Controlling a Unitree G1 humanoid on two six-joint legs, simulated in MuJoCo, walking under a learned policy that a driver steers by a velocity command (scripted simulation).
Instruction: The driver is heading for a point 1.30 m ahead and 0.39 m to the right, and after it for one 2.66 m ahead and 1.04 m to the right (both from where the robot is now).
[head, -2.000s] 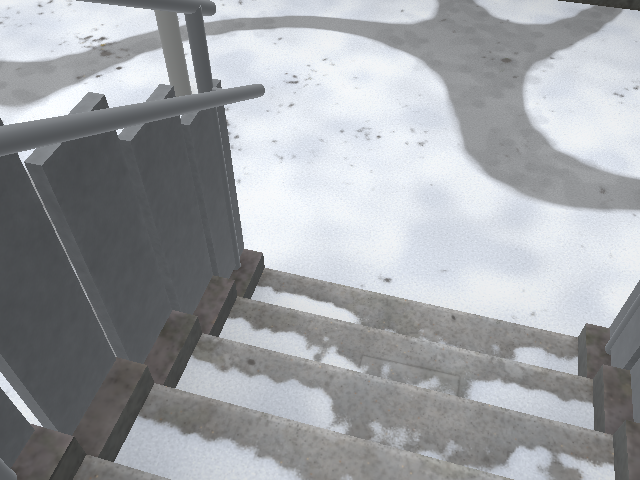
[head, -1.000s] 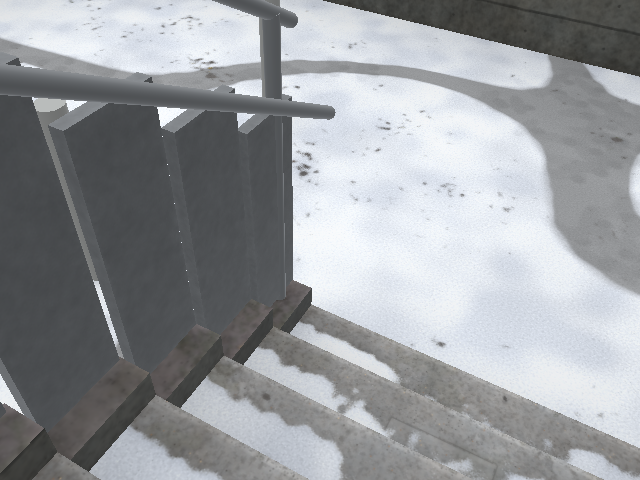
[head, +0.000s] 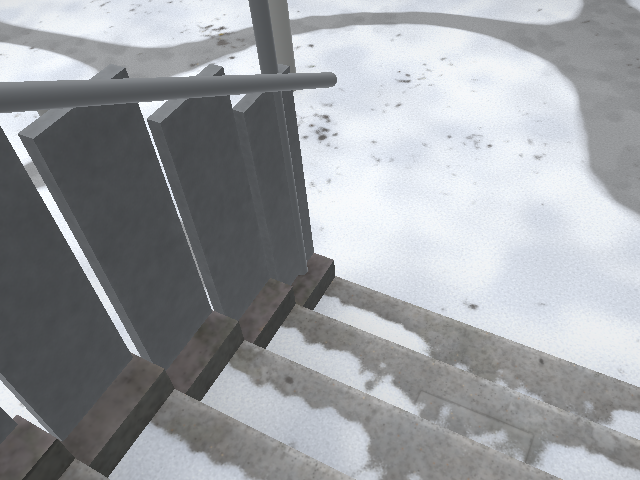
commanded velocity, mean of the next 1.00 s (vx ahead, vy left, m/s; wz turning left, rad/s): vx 0.46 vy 0.00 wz -0.24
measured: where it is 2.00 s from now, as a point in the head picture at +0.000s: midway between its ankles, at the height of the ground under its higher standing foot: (358, 446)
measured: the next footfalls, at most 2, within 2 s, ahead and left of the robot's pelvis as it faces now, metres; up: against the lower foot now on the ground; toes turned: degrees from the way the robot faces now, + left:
left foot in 0.30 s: +0.33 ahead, +0.19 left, +0.00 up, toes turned +1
right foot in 0.66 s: +0.45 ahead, -0.03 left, -0.16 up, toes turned -5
